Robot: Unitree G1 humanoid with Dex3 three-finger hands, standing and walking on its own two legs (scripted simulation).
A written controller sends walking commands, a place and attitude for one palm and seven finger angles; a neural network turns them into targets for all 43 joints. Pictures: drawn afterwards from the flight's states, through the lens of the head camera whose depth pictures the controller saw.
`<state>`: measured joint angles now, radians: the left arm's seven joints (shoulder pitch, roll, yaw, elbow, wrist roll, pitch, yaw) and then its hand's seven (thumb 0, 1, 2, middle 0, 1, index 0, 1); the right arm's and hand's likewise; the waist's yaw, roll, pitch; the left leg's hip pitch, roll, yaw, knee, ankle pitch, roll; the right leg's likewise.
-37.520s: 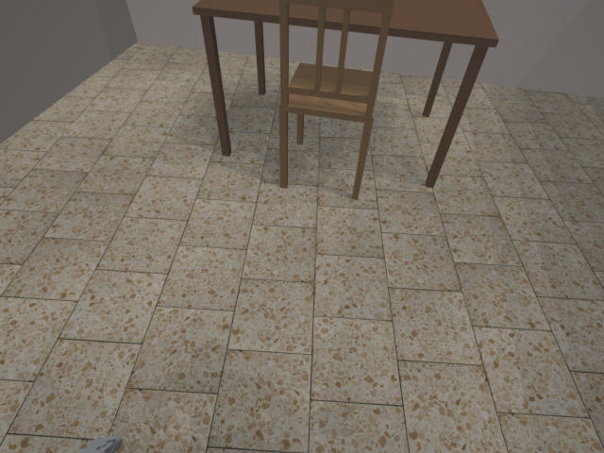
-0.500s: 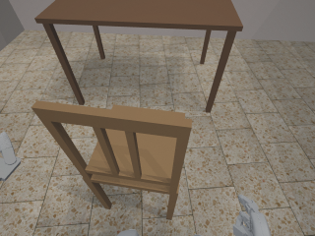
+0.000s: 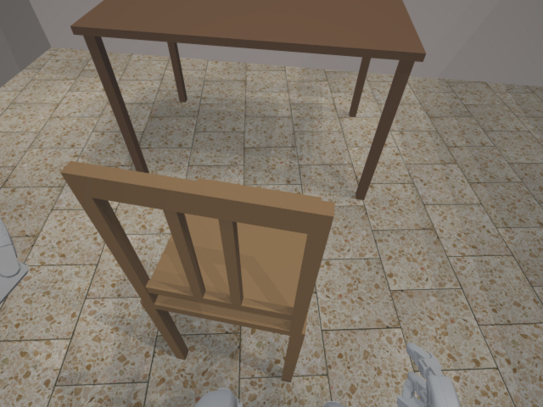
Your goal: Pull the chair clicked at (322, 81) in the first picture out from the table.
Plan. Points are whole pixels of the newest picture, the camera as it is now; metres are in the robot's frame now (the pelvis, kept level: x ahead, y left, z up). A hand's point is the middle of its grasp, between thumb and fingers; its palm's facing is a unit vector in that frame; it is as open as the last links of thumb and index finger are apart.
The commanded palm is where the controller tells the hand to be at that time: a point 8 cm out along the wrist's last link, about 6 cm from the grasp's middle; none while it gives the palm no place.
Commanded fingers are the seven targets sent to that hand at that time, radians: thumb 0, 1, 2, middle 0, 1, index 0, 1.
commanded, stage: step back with the hand held close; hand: left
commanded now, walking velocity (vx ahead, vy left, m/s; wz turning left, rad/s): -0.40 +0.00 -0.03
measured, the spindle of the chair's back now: (188, 257) +0.37 +0.18 -0.05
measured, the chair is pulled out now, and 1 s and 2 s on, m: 0.66 0.66 0.66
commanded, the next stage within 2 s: stop stepping back and stand still in 0.50 s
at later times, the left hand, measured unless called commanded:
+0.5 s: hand (7, 313) +0.15 +0.24 +0.21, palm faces +0.34 -0.79 -0.51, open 7.4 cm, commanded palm +0.09 +0.29 +0.21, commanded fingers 0.00 0.90 0.90 -0.20 -0.30 -0.20 -0.30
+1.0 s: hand out of the picture +0.03 +0.29 +0.18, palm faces +0.47 -0.81 -0.35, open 7.4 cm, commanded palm -0.03 +0.32 +0.21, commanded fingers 0.00 0.90 0.90 -0.20 -0.30 -0.20 -0.30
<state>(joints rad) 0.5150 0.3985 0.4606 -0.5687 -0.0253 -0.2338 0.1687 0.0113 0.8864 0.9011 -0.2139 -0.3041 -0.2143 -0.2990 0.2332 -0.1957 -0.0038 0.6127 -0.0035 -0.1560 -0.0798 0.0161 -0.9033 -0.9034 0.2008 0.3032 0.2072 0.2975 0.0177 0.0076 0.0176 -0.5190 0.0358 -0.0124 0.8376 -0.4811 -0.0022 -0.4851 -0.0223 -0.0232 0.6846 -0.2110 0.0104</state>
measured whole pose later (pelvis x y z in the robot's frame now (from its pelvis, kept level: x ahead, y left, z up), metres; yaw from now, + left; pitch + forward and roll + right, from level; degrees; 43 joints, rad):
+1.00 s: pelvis -0.18 +0.02 +0.01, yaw -2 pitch -3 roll -2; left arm 0.47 0.39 0.40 -0.38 -0.04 -0.13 0.17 0.01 0.89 0.90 -0.21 -0.30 -0.21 -0.30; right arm 0.29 -0.23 0.01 0.67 0.01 -0.08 -0.06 0.02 -0.90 -0.90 0.20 0.30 0.21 0.30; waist -0.02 0.00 -0.08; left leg -0.28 0.01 0.03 0.65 -0.37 0.05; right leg -0.37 -0.02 -0.06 0.68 -0.37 0.00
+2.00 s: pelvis -0.26 +0.06 +0.01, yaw -4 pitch -1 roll -2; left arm 0.40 0.33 0.26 -0.27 0.03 -0.10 0.10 0.01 0.89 0.90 -0.21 -0.30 -0.21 -0.30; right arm 0.23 -0.24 -0.04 0.68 -0.03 -0.06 -0.02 0.01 -0.90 -0.90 0.20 0.30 0.21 0.30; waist -0.03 -0.01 -0.01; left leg -0.37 -0.03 0.01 0.73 -0.34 0.06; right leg -0.41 0.02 -0.01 0.94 -0.50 0.00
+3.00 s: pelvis -0.23 +0.04 +0.03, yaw -3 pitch -1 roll +0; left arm 0.31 0.14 -0.02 1.12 0.00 -0.01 0.03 0.01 0.92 0.90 -0.20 -0.30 -0.20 -0.30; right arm 0.31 -0.14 -0.01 1.09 -0.02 -0.01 -0.03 0.01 -0.92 -0.90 0.20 0.30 0.20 0.30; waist -0.01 0.01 -0.01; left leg -0.16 -0.04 -0.02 0.40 -0.23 0.03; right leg -0.19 0.03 0.05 0.41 -0.20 -0.01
